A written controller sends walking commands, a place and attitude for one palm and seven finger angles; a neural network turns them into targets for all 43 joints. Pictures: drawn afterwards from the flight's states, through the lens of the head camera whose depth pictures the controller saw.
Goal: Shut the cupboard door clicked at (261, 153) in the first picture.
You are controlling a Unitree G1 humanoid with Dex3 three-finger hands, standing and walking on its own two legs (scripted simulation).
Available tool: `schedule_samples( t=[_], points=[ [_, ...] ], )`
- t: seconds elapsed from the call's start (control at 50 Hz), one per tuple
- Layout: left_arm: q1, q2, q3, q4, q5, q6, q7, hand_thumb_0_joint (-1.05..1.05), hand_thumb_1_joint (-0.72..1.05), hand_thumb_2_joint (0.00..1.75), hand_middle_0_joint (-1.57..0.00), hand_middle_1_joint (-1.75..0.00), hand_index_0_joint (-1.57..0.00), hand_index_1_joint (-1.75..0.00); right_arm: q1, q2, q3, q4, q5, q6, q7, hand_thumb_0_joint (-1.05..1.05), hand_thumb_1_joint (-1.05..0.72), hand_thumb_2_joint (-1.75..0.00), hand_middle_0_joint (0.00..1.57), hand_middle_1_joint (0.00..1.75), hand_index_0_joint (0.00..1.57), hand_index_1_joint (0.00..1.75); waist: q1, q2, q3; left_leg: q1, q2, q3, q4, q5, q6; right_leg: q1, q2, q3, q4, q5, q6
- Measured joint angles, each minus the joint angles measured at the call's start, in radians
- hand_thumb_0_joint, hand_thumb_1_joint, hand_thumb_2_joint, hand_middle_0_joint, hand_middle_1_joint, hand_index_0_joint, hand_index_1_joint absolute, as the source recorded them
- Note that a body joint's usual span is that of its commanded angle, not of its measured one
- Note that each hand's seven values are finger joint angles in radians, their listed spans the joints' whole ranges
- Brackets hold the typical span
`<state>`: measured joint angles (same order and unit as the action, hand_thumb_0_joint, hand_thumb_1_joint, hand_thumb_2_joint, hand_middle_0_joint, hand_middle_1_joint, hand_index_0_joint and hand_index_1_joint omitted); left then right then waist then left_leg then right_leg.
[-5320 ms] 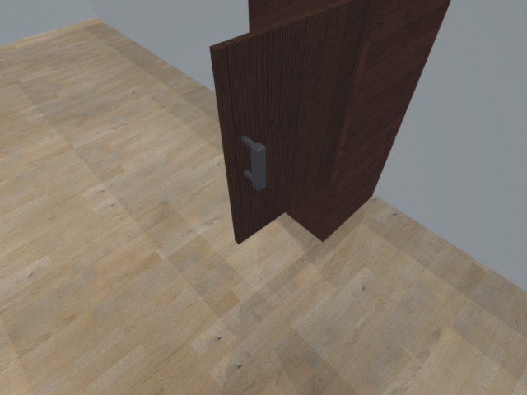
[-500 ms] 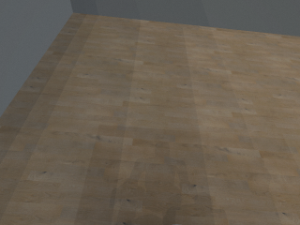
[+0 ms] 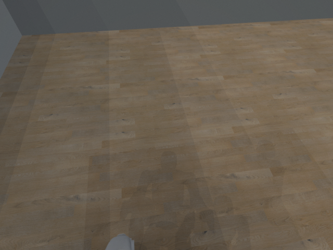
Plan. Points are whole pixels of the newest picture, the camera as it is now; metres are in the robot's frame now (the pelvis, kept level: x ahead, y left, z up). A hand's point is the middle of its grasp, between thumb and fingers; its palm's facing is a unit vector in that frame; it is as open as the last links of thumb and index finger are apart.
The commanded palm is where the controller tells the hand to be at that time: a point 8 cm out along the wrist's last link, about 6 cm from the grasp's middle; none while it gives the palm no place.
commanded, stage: walk to a spot facing it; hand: left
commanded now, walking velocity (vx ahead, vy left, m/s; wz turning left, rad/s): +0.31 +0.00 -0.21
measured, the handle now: out of the picture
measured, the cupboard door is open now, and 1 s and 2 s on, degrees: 86 86 86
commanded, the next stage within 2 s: none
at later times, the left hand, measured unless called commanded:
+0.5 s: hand (102, 209) +0.25 +0.20 -0.17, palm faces +0.15 -0.97 -0.22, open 7.4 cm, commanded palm none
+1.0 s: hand (94, 208) +0.25 +0.22 -0.17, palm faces +0.44 -0.84 -0.31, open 7.4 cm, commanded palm none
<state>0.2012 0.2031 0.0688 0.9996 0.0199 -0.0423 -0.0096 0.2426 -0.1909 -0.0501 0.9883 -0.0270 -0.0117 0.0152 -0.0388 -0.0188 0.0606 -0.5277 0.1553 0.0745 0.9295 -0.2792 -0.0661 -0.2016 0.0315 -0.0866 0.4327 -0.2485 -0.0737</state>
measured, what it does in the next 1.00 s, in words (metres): walks ahead, turning left: left foot, then right foot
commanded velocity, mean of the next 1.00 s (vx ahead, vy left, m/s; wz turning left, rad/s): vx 0.02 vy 0.00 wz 0.54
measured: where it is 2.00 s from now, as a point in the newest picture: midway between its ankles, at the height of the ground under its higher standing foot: (175, 222)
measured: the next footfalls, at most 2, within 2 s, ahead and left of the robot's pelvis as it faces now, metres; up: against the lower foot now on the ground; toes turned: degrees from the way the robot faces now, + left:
left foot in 0.16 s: +0.22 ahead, +0.15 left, +0.00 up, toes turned +4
right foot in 0.44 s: +0.22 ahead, -0.12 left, +0.00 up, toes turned +2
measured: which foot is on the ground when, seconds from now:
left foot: up 0.00-0.14, down 0.16-0.44, up 0.46-0.70, down 0.72-0.98, up 1.00-1.00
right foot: down 0.00-0.16, up 0.18-0.42, down 0.44-0.72, up 0.74-0.98, down 1.00-1.00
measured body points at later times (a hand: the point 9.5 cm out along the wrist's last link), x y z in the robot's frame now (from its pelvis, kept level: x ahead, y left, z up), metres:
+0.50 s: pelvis +0.18 +0.00 -0.01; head +0.21 +0.00 +0.44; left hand +0.24 +0.25 -0.15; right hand +0.23 -0.24 -0.17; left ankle +0.17 +0.13 -0.72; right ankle +0.18 -0.12 -0.74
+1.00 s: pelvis +0.26 -0.03 -0.02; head +0.31 -0.01 +0.43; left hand +0.23 +0.26 -0.14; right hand +0.46 -0.22 -0.16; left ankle +0.22 +0.12 -0.74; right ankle +0.32 -0.14 -0.75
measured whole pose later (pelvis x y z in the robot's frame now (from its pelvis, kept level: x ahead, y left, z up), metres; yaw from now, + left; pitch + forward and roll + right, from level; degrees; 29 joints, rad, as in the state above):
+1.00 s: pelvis +0.26 -0.03 -0.02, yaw +27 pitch +2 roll +1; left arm 0.16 0.27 0.07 0.86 0.02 0.03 0.00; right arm 0.15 -0.25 -0.06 0.89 -0.02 0.06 0.02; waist -0.01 0.00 0.08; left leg -0.39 0.02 -0.06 0.65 -0.32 -0.04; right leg -0.34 -0.06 -0.04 0.63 -0.32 0.05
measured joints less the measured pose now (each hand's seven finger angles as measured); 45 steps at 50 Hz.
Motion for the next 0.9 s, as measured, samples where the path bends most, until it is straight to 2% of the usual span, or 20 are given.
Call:
schedule_samples(
  t=[0.08, 0.14, 0.16, 0.2, 0.24, 0.28, 0.34, 0.4, 0.44, 0.46, 0.5, 0.54, 0.62, 0.66, 0.7, 0.72, 0.76, 0.8, 0.84, 0.9],
  points=[
    [0.063, 0.009, -0.003, 0.043, 0.001, -0.003, -0.009, 0.0, 0.93, 0.9, -0.2, -0.3, -0.2, -0.3, -0.065, 0.005, 0.002, -0.032, 0.002, -0.015, 0.009, 0.01, -0.91, -0.89, 0.19, 0.29, 0.2, 0.3, 0.037, -0.007, -0.01, 0.028, -0.03, 0.004, -0.213, 0.054, 0.006, 0.078, 0.006, 0.028, -0.04, -0.034, 0.015],
    [0.109, 0.009, -0.004, 0.069, -0.002, 0.002, -0.009, 0.0, 0.92, 0.9, -0.2, -0.3, -0.2, -0.3, -0.099, 0.001, 0.009, -0.045, 0.001, -0.033, 0.008, 0.01, -0.91, -0.89, 0.19, 0.29, 0.2, 0.3, 0.058, -0.008, -0.011, 0.103, -0.061, 0.022, -0.361, 0.104, 0.02, 0.121, 0.003, 0.045, -0.001, -0.103, 0.035],
    [0.13, 0.004, -0.006, 0.074, -0.004, 0.004, -0.007, 0.0, 0.92, 0.9, -0.2, -0.3, -0.2, -0.3, -0.104, -0.008, 0.015, -0.052, -0.002, -0.045, 0.006, 0.01, -0.91, -0.89, 0.19, 0.3, 0.2, 0.3, 0.063, 0.007, -0.018, 0.134, -0.061, 0.014, -0.407, 0.154, 0.047, 0.11, 0.01, 0.046, 0.057, -0.139, 0.041],
    [0.138, 0.013, -0.011, 0.088, -0.008, 0.016, -0.001, 0.0, 0.92, 0.9, -0.2, -0.3, -0.2, -0.3, -0.119, 0.002, 0.022, -0.052, -0.007, -0.057, -0.005, 0.01, -0.91, -0.89, 0.19, 0.3, 0.2, 0.3, 0.06, -0.013, -0.013, 0.133, -0.073, 0.026, -0.341, 0.129, 0.08, 0.033, -0.011, 0.048, 0.304, -0.23, 0.047],
    [0.117, 0.021, -0.015, 0.096, -0.004, 0.03, 0.006, 0.0, 0.92, 0.9, -0.2, -0.3, -0.2, -0.3, -0.107, 0.015, 0.031, -0.052, -0.007, -0.055, -0.015, 0.01, -0.91, -0.89, 0.19, 0.3, 0.2, 0.3, 0.054, -0.029, -0.013, 0.147, -0.09, 0.028, -0.322, 0.065, 0.081, -0.06, -0.025, 0.047, 0.527, -0.269, 0.06],
    [0.077, 0.021, -0.017, 0.086, -0.002, 0.039, 0.006, 0.01, 0.91, 0.9, -0.2, -0.3, -0.2, -0.3, -0.082, 0.024, 0.037, -0.038, -0.005, -0.048, -0.023, 0.0, -0.91, -0.89, 0.19, 0.3, 0.2, 0.3, 0.05, -0.025, -0.011, 0.169, -0.107, 0.007, -0.357, 0.062, 0.069, -0.125, -0.045, 0.033, 0.597, -0.257, 0.079],
    [0.014, 0.007, -0.022, 0.045, -0.005, 0.041, 0.004, 0.01, 0.91, 0.9, -0.19, -0.3, -0.2, -0.3, -0.046, 0.029, 0.04, -0.005, -0.002, -0.025, -0.029, 0.0, -0.91, -0.89, 0.2, 0.3, 0.2, 0.3, 0.045, -0.003, -0.004, 0.193, -0.124, -0.038, -0.407, 0.079, 0.067, -0.154, -0.064, 0.028, 0.468, -0.232, 0.101],
    [-0.032, -0.008, -0.023, 0.002, -0.008, 0.036, 0.004, 0.01, 0.91, 0.9, -0.19, -0.3, -0.2, -0.3, -0.021, 0.015, 0.028, 0.02, 0.005, 0.006, -0.03, 0.0, -0.93, -0.89, 0.2, 0.3, 0.2, 0.3, 0.033, 0.015, -0.002, 0.196, -0.135, -0.083, -0.403, 0.066, 0.056, -0.128, -0.067, 0.035, 0.273, -0.136, 0.113],
    [-0.043, -0.005, -0.022, -0.026, -0.004, 0.028, 0.007, 0.0, 0.91, 0.9, -0.2, -0.3, -0.2, -0.3, -0.002, 0.011, 0.021, 0.027, 0.011, 0.027, -0.023, 0.0, -0.93, -0.89, 0.2, 0.3, 0.2, 0.3, 0.031, 0.0, -0.013, 0.183, -0.154, -0.097, -0.363, 0.034, 0.043, -0.09, -0.085, 0.045, 0.136, -0.069, 0.101],
    [-0.051, -0.01, -0.02, -0.031, 0.0, 0.028, 0.01, 0.0, 0.91, 0.9, -0.2, -0.3, -0.2, -0.3, -0.001, 0.004, 0.015, 0.032, 0.012, 0.039, -0.018, 0.0, -0.93, -0.89, 0.2, 0.3, 0.2, 0.3, 0.027, 0.006, -0.012, 0.169, -0.151, -0.099, -0.313, -0.032, 0.04, -0.089, -0.085, 0.033, 0.152, -0.074, 0.089],
    [-0.06, -0.019, -0.022, -0.039, 0.005, 0.033, 0.014, 0.0, 0.91, 0.9, -0.2, -0.3, -0.2, -0.3, 0.002, -0.009, 0.001, 0.039, 0.012, 0.06, -0.012, 0.01, -0.92, -0.89, 0.2, 0.3, 0.2, 0.3, 0.015, 0.011, -0.01, 0.122, -0.145, -0.073, -0.139, -0.161, 0.034, -0.063, -0.096, -0.004, 0.163, -0.097, 0.073],
    [-0.059, -0.023, -0.023, -0.049, 0.007, 0.035, 0.02, 0.0, 0.91, 0.9, -0.2, -0.3, -0.2, -0.3, 0.0, -0.018, -0.006, 0.037, 0.014, 0.07, -0.008, 0.01, -0.92, -0.89, 0.2, 0.3, 0.2, 0.3, 0.01, -0.002, -0.006, 0.091, -0.137, -0.034, -0.007, -0.208, 0.024, -0.022, -0.115, -0.033, 0.137, -0.105, 0.069],
    [-0.049, -0.013, -0.023, -0.057, 0.008, 0.033, 0.023, 0.0, 0.91, 0.9, -0.2, -0.3, -0.2, -0.3, -0.028, -0.027, -0.007, 0.009, 0.016, 0.071, 0.002, 0.01, -0.91, -0.89, 0.2, 0.3, 0.2, 0.3, 0.012, -0.042, 0.01, 0.103, -0.123, 0.032, -0.074, -0.18, 0.013, 0.033, -0.151, -0.08, 0.101, -0.117, 0.079],
    [-0.041, -0.002, -0.022, -0.058, 0.006, 0.033, 0.023, 0.0, 0.91, 0.9, -0.2, -0.3, -0.2, -0.3, -0.052, -0.033, -0.004, -0.013, 0.015, 0.065, 0.007, 0.01, -0.91, -0.89, 0.19, 0.3, 0.2, 0.3, 0.015, -0.054, 0.023, 0.128, -0.126, 0.053, -0.18, -0.12, 0.018, 0.042, -0.166, -0.103, 0.119, -0.14, 0.087],
    [-0.024, 0.011, -0.02, -0.06, 0.001, 0.037, 0.02, 0.0, 0.91, 0.9, -0.2, -0.3, -0.2, -0.3, -0.073, -0.046, -0.002, -0.042, 0.012, 0.055, 0.011, 0.01, -0.91, -0.89, 0.19, 0.3, 0.2, 0.3, 0.014, -0.055, 0.031, 0.171, -0.132, 0.068, -0.308, 0.016, 0.034, 0.026, -0.179, -0.123, 0.192, -0.182, 0.098],
    [-0.012, 0.013, -0.019, -0.063, -0.004, 0.044, 0.018, 0.0, 0.91, 0.9, -0.2, -0.3, -0.2, -0.3, -0.078, -0.059, -0.004, -0.061, 0.007, 0.045, 0.013, 0.01, -0.91, -0.89, 0.19, 0.3, 0.2, 0.3, 0.013, -0.036, 0.025, 0.18, -0.123, 0.056, -0.338, 0.076, 0.069, -0.013, -0.176, -0.127, 0.278, -0.2, 0.111],
    [-0.014, 0.039, -0.014, -0.061, -0.007, 0.072, 0.023, 0.0, 0.91, 0.9, -0.2, -0.3, -0.2, -0.3, -0.1, -0.055, -0.005, -0.079, 0.006, 0.031, 0.007, 0.01, -0.91, -0.89, 0.19, 0.3, 0.2, 0.3, 0.008, -0.046, 0.032, 0.152, -0.127, 0.04, -0.275, 0.012, 0.095, -0.115, -0.162, -0.051, 0.505, -0.303, 0.133],
    [-0.028, 0.057, -0.004, -0.056, -0.005, 0.096, 0.028, 0.0, 0.91, 0.9, -0.2, -0.3, -0.2, -0.3, -0.101, -0.049, -0.003, -0.093, 0.004, 0.028, -0.002, 0.01, -0.91, -0.89, 0.19, 0.3, 0.2, 0.3, 0.011, -0.044, 0.031, 0.148, -0.128, 0.015, -0.267, -0.02, 0.087, -0.195, -0.136, 0.004, 0.646, -0.315, 0.144],
    [-0.045, 0.063, 0.004, -0.063, -0.004, 0.106, 0.023, 0.0, 0.91, 0.9, -0.2, -0.3, -0.2, -0.3, -0.098, -0.049, -0.001, -0.097, 0.001, 0.032, -0.009, 0.01, -0.91, -0.89, 0.19, 0.3, 0.2, 0.3, 0.018, -0.03, 0.033, 0.158, -0.126, -0.014, -0.295, -0.008, 0.067, -0.239, -0.122, 0.031, 0.668, -0.277, 0.149],
    [-0.061, 0.064, 0.006, -0.09, -0.005, 0.103, 0.015, 0.01, 0.91, 0.9, -0.2, -0.3, -0.2, -0.3, -0.096, -0.054, 0.001, -0.093, -0.002, 0.044, -0.009, 0.01, -0.9, -0.89, 0.2, 0.3, 0.2, 0.3, 0.027, -0.001, 0.038, 0.173, -0.124, -0.061, -0.337, 0.017, 0.054, -0.241, -0.107, 0.05, 0.548, -0.246, 0.15]
  ],
)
